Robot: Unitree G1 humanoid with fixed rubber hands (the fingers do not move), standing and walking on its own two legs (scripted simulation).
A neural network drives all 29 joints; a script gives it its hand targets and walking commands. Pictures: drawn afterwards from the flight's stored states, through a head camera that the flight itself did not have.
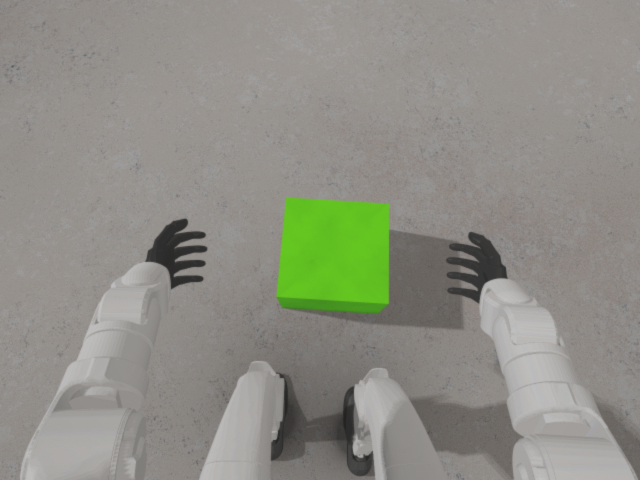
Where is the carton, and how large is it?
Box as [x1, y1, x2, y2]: [276, 198, 388, 313]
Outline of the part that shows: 286,198 276,296 282,307 377,313 388,303 388,204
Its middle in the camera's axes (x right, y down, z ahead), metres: +0.03 +0.05 +1.05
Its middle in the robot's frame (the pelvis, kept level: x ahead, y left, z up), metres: +0.53 -0.03 -0.59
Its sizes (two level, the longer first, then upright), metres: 0.268 0.260 0.177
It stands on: the floor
